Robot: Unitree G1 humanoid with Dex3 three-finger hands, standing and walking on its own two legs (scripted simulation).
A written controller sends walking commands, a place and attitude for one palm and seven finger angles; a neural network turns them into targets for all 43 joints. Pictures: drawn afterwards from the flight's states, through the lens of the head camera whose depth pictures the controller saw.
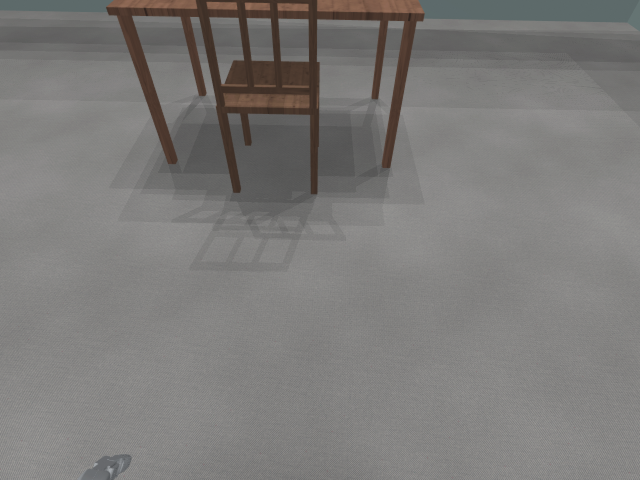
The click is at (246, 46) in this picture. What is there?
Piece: chair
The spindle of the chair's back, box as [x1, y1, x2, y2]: [237, 2, 253, 86]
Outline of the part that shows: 237,2 247,84 248,86 253,86 244,3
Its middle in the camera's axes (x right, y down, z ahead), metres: -0.27 -0.68 +1.37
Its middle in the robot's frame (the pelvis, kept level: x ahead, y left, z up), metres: +1.46 +0.34 -0.09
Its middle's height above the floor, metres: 0.68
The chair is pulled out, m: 0.00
